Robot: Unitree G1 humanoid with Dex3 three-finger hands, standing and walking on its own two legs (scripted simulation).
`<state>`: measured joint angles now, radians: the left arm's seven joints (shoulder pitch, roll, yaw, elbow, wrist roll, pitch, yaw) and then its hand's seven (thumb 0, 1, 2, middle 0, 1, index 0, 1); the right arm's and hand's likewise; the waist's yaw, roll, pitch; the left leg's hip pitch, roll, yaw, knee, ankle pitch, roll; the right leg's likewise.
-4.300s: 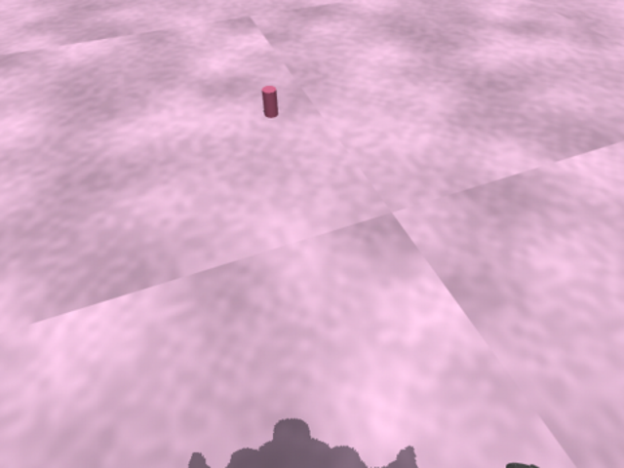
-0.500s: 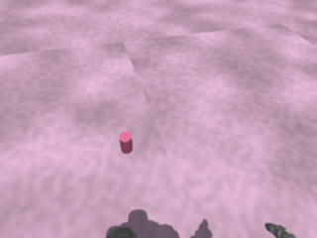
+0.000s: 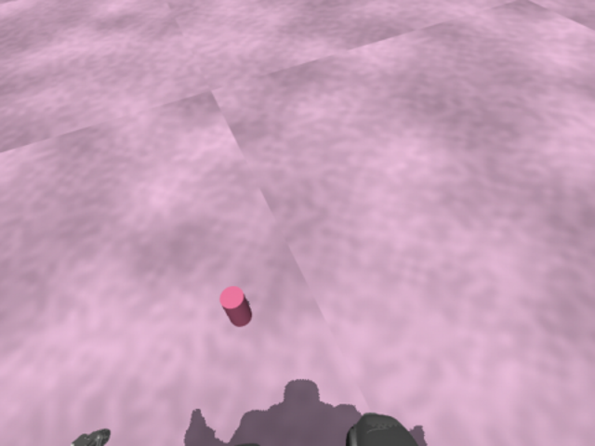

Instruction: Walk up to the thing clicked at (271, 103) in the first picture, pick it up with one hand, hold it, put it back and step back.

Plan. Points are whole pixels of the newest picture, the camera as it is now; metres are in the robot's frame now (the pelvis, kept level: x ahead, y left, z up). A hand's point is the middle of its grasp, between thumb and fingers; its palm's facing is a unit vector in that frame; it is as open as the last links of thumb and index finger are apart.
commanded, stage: walk up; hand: left
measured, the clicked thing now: (236, 307) +0.59 +0.25 -0.68
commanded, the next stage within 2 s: none
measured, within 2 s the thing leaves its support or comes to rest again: neither
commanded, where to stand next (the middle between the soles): +0.26 +0.04 m, yaw +1 degrees
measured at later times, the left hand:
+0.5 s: hand (100, 435) +0.16 +0.33 -0.16, palm faces -0.03 -0.94 -0.35, open 7.4 cm
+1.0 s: hand (126, 381) +0.23 +0.30 -0.14, palm faces -0.04 -0.93 -0.37, open 7.4 cm
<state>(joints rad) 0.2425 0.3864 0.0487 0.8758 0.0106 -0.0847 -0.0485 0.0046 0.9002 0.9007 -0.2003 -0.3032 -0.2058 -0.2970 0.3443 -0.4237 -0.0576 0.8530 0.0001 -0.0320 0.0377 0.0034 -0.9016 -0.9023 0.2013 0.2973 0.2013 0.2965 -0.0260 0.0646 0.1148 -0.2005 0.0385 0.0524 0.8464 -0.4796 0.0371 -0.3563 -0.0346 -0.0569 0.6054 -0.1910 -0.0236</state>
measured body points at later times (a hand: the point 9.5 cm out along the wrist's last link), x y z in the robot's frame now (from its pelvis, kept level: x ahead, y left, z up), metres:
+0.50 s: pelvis +0.13 +0.05 +0.00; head +0.14 +0.08 +0.45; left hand +0.16 +0.38 -0.13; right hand +0.20 -0.27 -0.09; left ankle +0.19 +0.16 -0.72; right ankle +0.09 -0.09 -0.68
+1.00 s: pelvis +0.15 +0.04 +0.00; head +0.16 +0.02 +0.45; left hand +0.24 +0.34 -0.11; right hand +0.23 -0.26 -0.13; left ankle +0.19 +0.16 -0.72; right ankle +0.20 -0.09 -0.72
